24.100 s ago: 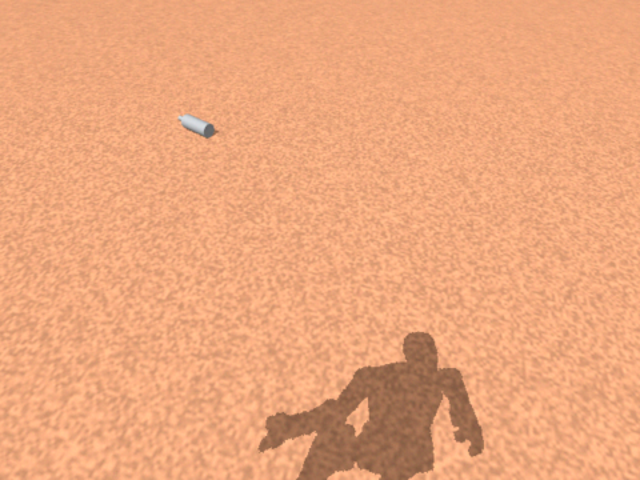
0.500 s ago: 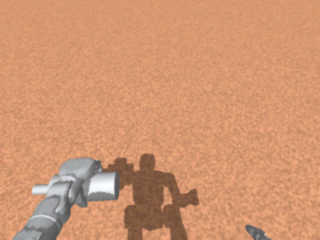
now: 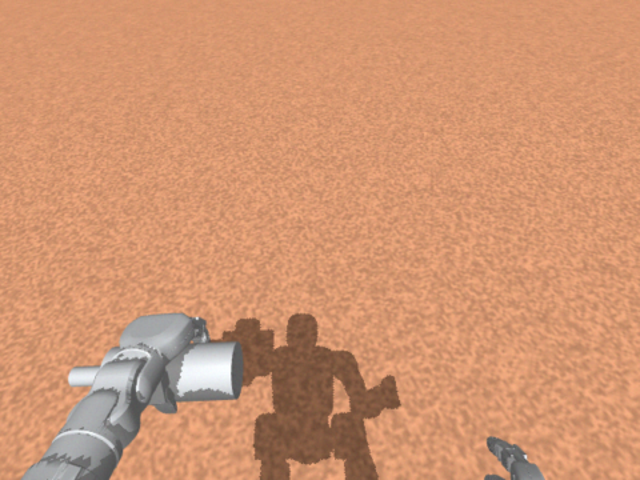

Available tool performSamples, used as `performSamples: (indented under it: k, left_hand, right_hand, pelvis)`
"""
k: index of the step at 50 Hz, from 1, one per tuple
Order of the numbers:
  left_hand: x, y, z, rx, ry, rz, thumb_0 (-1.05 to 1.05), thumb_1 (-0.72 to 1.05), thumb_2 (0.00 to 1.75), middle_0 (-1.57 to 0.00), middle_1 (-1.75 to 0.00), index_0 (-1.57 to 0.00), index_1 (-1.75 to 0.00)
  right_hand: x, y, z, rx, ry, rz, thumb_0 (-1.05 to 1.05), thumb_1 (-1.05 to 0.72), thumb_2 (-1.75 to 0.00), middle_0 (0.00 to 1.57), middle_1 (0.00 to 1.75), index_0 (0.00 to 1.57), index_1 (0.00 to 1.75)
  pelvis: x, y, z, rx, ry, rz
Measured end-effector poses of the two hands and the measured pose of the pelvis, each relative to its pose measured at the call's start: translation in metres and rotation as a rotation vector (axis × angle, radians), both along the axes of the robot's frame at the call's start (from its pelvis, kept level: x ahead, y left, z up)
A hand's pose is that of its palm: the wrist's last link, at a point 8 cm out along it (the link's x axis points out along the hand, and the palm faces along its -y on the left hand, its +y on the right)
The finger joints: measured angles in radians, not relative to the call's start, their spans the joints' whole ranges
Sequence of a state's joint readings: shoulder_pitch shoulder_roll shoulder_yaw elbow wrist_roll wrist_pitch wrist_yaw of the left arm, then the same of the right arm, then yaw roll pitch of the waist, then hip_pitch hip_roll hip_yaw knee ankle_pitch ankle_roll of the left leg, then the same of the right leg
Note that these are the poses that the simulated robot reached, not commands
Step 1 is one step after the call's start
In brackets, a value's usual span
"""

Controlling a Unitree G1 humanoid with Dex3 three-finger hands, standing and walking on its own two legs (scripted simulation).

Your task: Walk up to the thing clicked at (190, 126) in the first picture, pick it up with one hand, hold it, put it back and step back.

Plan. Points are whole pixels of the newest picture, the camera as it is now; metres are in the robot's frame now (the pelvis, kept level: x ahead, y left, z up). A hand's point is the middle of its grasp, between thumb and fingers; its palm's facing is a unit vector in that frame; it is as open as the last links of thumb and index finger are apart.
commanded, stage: hold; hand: left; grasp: from above
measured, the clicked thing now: (156, 373) +0.30 +0.25 -0.06
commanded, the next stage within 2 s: crouch in 0.40 s
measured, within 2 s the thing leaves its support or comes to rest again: neither
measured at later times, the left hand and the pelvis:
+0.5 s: hand (167, 367) +0.29 +0.22 -0.04, palm faces -0.46 -0.05 -0.89, open 10.7 cm; pelvis +0.00 +0.00 +0.00, yaw +0 degrees
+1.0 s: hand (184, 392) +0.30 +0.23 -0.15, palm faces -0.46 +0.02 -0.89, open 10.8 cm; pelvis -0.01 +0.00 -0.05, yaw +1 degrees
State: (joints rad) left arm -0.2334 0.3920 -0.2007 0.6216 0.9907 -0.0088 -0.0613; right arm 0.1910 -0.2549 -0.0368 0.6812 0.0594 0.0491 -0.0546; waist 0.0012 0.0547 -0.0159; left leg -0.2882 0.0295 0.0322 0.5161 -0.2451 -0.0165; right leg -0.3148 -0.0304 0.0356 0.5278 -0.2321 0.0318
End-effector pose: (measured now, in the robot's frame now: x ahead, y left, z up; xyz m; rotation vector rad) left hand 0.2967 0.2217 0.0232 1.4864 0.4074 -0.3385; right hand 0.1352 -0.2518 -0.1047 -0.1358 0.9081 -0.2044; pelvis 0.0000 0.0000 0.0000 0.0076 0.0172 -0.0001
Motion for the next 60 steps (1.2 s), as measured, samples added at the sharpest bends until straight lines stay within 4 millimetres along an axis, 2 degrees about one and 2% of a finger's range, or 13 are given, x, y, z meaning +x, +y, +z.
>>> performSamples:
  k: [29, 36, 42, 47, 53, 60]
  left_hand:
    - [0.004, 0.003, -0.002, 0.007, 0.001, 0.004, -0.01, -0.09, 0.51, -0.67, -0.52, -0.69, -0.51]
    - [0.002, 0.004, -0.016, 0.007, 0.01, 0.0, -0.01, -0.08, 0.51, -0.65, -0.54, -0.67, -0.53]
    - [0.0, 0.006, -0.05, 0.026, 0.018, -0.009, -0.01, -0.1, 0.54, -0.65, -0.56, -0.66, -0.55]
    - [0.006, 0.008, -0.088, 0.057, 0.016, -0.022, -0.01, -0.11, 0.56, -0.64, -0.59, -0.66, -0.58]
    - [0.022, 0.01, -0.145, 0.084, -0.01, -0.034, -0.01, -0.12, 0.56, -0.63, -0.61, -0.64, -0.6]
    - [0.048, 0.013, -0.216, 0.095, -0.039, -0.022, -0.01, -0.11, 0.56, -0.62, -0.61, -0.63, -0.61]
  right_hand:
    - [0.0, -0.001, -0.001, -0.007, 0.031, -0.01, 0.01, -0.9, -0.9, 0.2, 0.3, 0.2, 0.3]
    - [-0.003, -0.002, -0.001, -0.011, 0.044, -0.013, 0.01, -0.89, -0.9, 0.2, 0.3, 0.2, 0.3]
    - [-0.015, -0.006, -0.01, -0.035, 0.099, 0.0, 0.01, -0.89, -0.9, 0.2, 0.3, 0.2, 0.3]
    - [-0.036, -0.016, -0.03, -0.068, 0.173, 0.002, 0.0, -0.89, -0.89, 0.2, 0.3, 0.2, 0.3]
    - [-0.075, -0.028, -0.07, -0.117, 0.277, -0.02, 0.0, -0.89, -0.89, 0.2, 0.3, 0.2, 0.3]
    - [-0.12, -0.03, -0.131, -0.158, 0.383, -0.064, 0.0, -0.89, -0.89, 0.2, 0.3, 0.2, 0.3]
  pelvis:
    - [0.004, 0.0, 0.002, -0.001, 0.003, 0.002]
    - [0.004, 0.0, 0.001, 0.0, 0.016, 0.005]
    - [0.0, 0.0, -0.007, -0.002, 0.065, 0.014]
    - [-0.007, 0.0, -0.027, -0.011, 0.153, 0.022]
    - [-0.018, 0.003, -0.068, -0.024, 0.28, 0.024]
    - [-0.03, 0.009, -0.13, -0.042, 0.422, 0.018]
